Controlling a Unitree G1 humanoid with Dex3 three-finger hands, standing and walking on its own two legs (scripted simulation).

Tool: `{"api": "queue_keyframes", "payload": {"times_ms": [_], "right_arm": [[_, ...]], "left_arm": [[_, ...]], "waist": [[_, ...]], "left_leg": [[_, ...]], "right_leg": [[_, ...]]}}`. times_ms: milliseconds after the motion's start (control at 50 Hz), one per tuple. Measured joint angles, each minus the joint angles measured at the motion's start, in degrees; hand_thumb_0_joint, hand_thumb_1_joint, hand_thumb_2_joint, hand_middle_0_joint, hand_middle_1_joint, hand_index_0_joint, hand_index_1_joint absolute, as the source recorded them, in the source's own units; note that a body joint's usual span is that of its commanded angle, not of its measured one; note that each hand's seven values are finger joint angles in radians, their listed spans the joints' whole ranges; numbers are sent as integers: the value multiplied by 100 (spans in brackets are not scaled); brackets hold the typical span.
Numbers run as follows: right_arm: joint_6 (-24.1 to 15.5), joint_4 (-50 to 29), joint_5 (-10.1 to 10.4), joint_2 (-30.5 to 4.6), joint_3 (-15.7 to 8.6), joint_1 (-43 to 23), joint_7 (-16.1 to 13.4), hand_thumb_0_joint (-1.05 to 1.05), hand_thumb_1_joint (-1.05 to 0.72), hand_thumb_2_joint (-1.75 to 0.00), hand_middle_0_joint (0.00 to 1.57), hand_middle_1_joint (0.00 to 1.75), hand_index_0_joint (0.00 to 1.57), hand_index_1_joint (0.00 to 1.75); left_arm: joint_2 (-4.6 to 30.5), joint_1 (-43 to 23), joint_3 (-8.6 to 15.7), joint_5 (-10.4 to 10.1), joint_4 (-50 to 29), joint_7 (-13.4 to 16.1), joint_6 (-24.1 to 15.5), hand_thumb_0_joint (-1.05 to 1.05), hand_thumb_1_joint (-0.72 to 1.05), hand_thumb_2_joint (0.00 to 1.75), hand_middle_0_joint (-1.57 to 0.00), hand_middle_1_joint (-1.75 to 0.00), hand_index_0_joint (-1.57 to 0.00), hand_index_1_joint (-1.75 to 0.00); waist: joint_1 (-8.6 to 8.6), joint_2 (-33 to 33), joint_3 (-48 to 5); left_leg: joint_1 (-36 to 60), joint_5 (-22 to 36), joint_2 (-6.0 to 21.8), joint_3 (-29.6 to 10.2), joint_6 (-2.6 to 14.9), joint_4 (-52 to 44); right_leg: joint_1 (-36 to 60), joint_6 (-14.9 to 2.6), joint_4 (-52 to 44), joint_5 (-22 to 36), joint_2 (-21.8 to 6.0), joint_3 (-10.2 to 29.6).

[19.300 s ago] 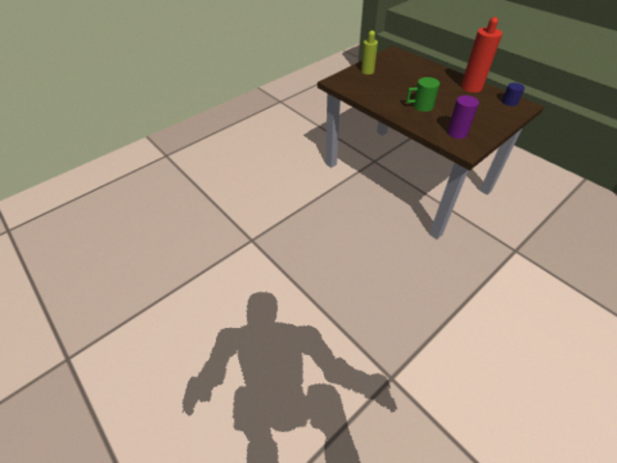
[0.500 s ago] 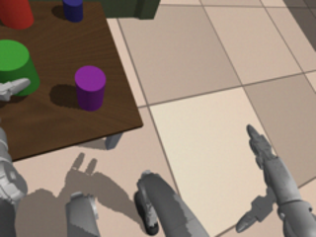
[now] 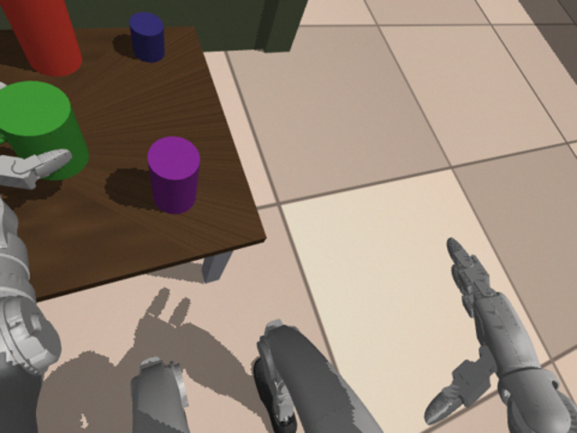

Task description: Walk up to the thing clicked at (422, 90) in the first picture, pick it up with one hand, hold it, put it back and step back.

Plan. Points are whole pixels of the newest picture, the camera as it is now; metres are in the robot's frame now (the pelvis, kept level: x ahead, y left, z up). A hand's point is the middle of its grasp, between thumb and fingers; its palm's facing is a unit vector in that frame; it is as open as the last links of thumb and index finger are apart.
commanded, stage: lift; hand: left
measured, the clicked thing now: (31, 140) +0.54 +0.19 -0.03
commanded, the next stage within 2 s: hold in 1.36 s
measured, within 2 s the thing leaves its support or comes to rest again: neither
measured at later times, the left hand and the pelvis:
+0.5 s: hand out of the picture +0.48 +0.22 +0.05, palm faces +0.25 -0.97 -0.03, open 11.0 cm; pelvis +0.01 +0.00 +0.04, yaw +1 degrees
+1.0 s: hand out of the picture +0.40 +0.19 +0.11, palm faces +0.23 -0.97 -0.02, open 11.0 cm; pelvis +0.02 -0.01 +0.08, yaw +3 degrees
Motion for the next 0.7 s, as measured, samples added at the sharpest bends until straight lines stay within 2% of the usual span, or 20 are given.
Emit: {"api": "queue_keyframes", "payload": {"times_ms": [160,280,480,700], "right_arm": [[12,113,7,4,-82,36,-23,-1,50,-7,6,6,6,5],[8,376,19,80,-94,70,-54,-1,50,-7,6,6,6,5],[60,873,104,230,-106,155,-145,-1,50,-6,6,6,6,5],[161,1264,233,329,-124,233,-288,-1,52,-6,5,6,6,5]], "left_arm": [[-222,278,-41,-86,-316,-34,81,-2,-61,84,-78,-117,-79,-121],[-515,584,-152,-163,-632,-25,146,-2,-61,84,-77,-117,-79,-121],[-1196,1417,-510,-434,-1482,-48,300,-2,-61,84,-78,-117,-79,-121],[-1895,2352,-1080,-672,-2543,-2,604,-2,-61,83,-78,-117,-79,-121]], "waist": [[119,-15,-16],[295,7,-45],[777,97,-89],[1291,106,-50]], "left_leg": [[271,37,10,29,2,-194],[597,76,2,43,9,-411],[1366,143,-25,128,33,-894],[2328,284,-86,236,36,-1506]], "right_leg": [[263,-1,-194,46,2,24],[591,0,-411,82,-14,31],[1337,11,-862,141,-61,98],[2229,6,-1345,223,-145,187]]}}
